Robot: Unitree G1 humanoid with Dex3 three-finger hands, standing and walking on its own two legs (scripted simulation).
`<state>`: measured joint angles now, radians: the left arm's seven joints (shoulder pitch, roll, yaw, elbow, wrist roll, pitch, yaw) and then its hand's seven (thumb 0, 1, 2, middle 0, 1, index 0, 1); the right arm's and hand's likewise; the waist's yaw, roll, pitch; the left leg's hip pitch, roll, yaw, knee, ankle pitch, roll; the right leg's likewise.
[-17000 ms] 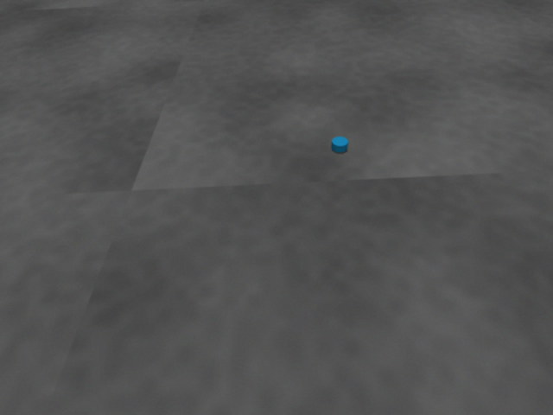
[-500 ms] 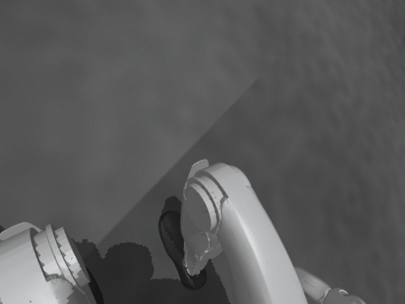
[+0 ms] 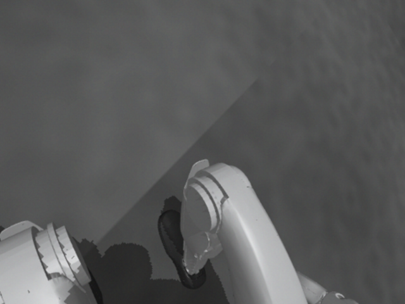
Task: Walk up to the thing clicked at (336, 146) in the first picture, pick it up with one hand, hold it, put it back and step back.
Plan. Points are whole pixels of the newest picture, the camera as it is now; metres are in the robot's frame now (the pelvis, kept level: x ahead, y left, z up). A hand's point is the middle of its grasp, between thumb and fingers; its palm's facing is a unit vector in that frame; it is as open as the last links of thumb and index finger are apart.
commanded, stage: settle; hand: left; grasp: from above
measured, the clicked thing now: out of the picture +0.43 +0.34 -0.28
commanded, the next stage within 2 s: lift in 0.74 s
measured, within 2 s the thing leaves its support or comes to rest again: leaves its support in 0.12 s
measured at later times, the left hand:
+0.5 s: hand out of the picture +0.40 +0.36 -0.18, palm faces -0.41 -0.16 -0.90, open 11.5 cm
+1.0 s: hand out of the picture +0.41 +0.36 -0.12, palm faces -0.39 -0.13 -0.91, open 11.5 cm
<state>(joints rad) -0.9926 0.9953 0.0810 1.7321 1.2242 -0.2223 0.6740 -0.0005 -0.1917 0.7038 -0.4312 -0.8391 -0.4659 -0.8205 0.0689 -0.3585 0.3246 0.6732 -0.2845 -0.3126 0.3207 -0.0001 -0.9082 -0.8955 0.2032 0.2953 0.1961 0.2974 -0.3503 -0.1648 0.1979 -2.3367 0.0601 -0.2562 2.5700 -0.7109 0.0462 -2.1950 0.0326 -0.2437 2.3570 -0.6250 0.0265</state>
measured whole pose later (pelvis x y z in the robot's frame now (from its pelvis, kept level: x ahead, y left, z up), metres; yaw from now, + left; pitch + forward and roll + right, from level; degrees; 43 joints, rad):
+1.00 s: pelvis +0.00 -0.01 +0.03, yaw +8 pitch +33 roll -8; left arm -0.89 0.72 0.09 1.35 1.20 -0.18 0.36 0.00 -0.22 0.70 -0.49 -0.79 -0.53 -0.77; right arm 0.18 -0.30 0.06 0.74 -0.14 -0.10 0.20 0.00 -0.92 -0.90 0.20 0.30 0.20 0.30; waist -0.21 0.01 -0.07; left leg -2.32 0.04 -0.11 2.40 -0.67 0.04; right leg -2.24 -0.01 -0.12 2.31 -0.64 0.00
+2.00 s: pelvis +0.02 +0.00 +0.32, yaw +14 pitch +20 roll -3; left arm -0.35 0.49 -0.12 0.72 0.99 -0.01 0.09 0.00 -0.21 0.72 -0.44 -0.83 -0.49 -0.80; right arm 0.21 -0.24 -0.01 0.70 0.04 -0.01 -0.04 0.01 -0.91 -0.90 0.21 0.30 0.20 0.30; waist -0.07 0.04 -0.18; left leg -1.27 0.04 -0.01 1.44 -0.53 0.03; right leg -1.23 0.00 -0.04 1.38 -0.51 0.01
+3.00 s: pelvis +0.08 +0.01 +0.45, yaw +13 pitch +7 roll +0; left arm -0.32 0.39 -0.20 0.80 0.98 0.02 0.08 0.01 -0.21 0.74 -0.42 -0.86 -0.47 -0.84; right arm 0.25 -0.26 -0.04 0.72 0.05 0.01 -0.04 0.01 -0.90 -0.89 0.21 0.30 0.20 0.30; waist -0.03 0.04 -0.08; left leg -0.47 0.02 0.05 0.69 -0.33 0.01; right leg -0.47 0.00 0.01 0.67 -0.32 0.01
